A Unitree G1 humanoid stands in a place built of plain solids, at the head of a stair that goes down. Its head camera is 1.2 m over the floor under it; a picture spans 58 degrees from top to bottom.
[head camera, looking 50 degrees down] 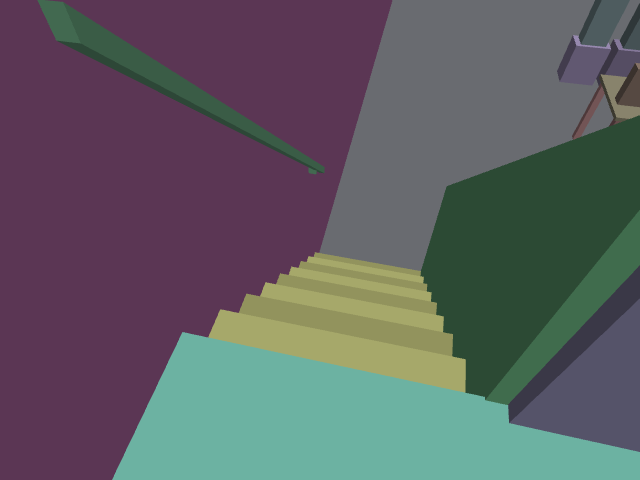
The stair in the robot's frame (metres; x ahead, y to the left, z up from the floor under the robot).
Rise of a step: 0.21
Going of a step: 0.21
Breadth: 0.90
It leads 13 degrees to the right of straight ahead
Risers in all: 9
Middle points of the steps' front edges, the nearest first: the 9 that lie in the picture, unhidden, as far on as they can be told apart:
0.54 -0.02 0.00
0.75 -0.07 -0.21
0.96 -0.11 -0.43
1.16 -0.16 -0.64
1.37 -0.21 -0.86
1.58 -0.26 -1.07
1.79 -0.30 -1.28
2.00 -0.35 -1.50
2.21 -0.40 -1.71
